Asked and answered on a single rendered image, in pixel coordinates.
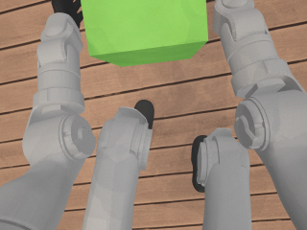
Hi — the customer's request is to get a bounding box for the left robot forearm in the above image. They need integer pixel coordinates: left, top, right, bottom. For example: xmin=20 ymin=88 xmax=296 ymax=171
xmin=22 ymin=12 xmax=85 ymax=149

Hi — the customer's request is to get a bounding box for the robot left upper arm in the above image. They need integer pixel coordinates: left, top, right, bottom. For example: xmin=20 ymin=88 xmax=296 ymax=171
xmin=0 ymin=113 xmax=96 ymax=230

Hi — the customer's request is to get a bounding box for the carton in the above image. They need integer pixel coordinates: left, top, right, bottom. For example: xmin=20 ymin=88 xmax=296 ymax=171
xmin=81 ymin=0 xmax=208 ymax=67

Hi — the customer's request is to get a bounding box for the robot left hand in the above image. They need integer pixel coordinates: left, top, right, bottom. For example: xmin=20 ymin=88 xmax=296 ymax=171
xmin=51 ymin=0 xmax=83 ymax=28

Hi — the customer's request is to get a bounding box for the right robot foot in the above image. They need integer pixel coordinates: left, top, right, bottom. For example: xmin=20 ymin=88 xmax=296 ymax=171
xmin=191 ymin=135 xmax=207 ymax=193

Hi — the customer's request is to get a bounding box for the right robot forearm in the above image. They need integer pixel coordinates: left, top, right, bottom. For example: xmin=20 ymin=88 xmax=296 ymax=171
xmin=212 ymin=0 xmax=307 ymax=99

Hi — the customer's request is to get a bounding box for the robot right upper arm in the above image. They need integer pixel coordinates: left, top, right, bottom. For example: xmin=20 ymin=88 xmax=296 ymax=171
xmin=233 ymin=89 xmax=307 ymax=230

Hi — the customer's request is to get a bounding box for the right robot thigh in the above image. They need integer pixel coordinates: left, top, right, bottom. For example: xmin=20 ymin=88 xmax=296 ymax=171
xmin=197 ymin=136 xmax=252 ymax=230

